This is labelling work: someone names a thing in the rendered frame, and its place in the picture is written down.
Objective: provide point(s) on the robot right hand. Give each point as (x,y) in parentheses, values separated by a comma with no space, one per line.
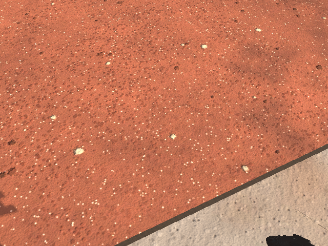
(284,240)

